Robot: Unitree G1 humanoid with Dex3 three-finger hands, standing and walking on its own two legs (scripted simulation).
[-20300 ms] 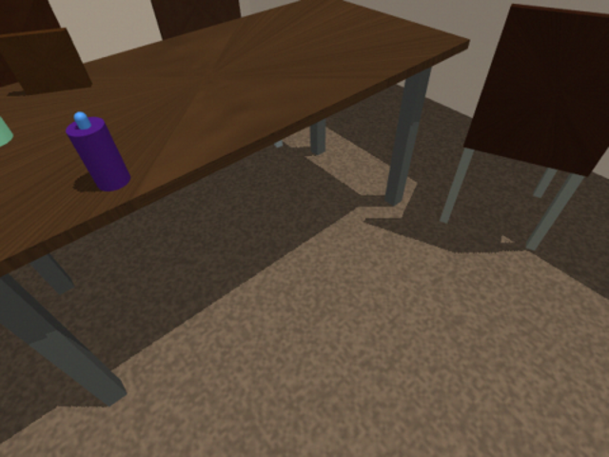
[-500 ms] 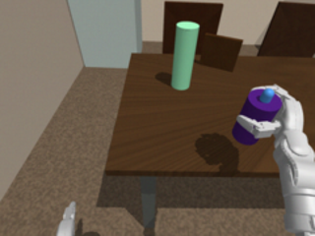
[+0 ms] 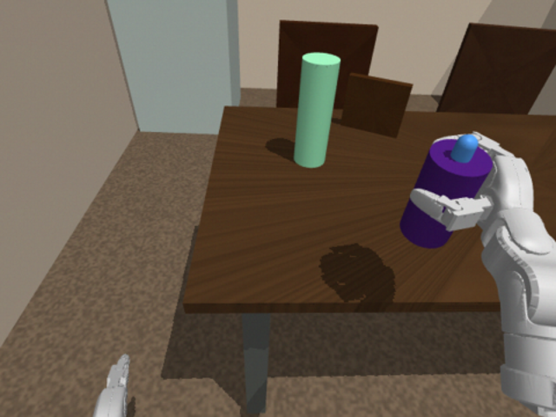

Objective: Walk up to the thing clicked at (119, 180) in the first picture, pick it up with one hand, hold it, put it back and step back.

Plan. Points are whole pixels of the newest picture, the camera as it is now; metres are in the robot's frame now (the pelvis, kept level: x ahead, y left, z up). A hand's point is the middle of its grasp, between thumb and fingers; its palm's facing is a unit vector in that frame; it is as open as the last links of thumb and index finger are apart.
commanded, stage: lift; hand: right
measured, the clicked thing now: (444, 189) +0.34 -0.18 +0.22
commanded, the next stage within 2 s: hold in 0.24 s
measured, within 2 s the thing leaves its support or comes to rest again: neither
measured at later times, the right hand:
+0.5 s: hand (451, 166) +0.33 -0.17 +0.26, palm faces +0.19 +0.98 -0.03, open 9.9 cm
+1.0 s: hand (457, 140) +0.34 -0.17 +0.29, palm faces +0.18 +0.98 -0.03, open 9.9 cm
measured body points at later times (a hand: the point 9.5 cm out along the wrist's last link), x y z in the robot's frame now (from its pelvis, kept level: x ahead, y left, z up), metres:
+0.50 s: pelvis -0.01 +0.00 +0.00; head -0.05 +0.03 +0.44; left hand +0.17 +0.26 -0.08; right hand +0.32 -0.23 +0.26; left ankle +0.02 +0.11 -0.74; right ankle +0.02 -0.12 -0.74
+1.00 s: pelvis -0.01 +0.00 +0.00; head -0.06 +0.04 +0.44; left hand +0.17 +0.25 -0.08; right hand +0.32 -0.22 +0.29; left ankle +0.02 +0.11 -0.74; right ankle +0.02 -0.12 -0.74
